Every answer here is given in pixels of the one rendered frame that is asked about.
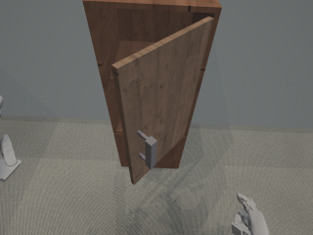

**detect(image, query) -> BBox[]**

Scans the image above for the cupboard door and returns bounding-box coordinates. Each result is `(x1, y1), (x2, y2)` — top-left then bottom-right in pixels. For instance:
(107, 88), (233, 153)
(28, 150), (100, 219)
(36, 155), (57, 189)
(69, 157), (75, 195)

(112, 17), (214, 185)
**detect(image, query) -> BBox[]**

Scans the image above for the left robot hand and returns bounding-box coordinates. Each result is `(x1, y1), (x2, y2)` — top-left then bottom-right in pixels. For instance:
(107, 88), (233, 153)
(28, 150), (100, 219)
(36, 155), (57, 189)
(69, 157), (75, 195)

(0, 95), (22, 183)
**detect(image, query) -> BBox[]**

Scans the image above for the handle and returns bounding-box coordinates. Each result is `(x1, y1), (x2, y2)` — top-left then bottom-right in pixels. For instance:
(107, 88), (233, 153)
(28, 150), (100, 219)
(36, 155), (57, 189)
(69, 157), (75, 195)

(137, 130), (157, 169)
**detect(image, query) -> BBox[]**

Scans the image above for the right robot hand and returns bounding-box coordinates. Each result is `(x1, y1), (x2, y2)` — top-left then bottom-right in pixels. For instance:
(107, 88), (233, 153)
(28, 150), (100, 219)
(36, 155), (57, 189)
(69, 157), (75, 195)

(231, 193), (270, 235)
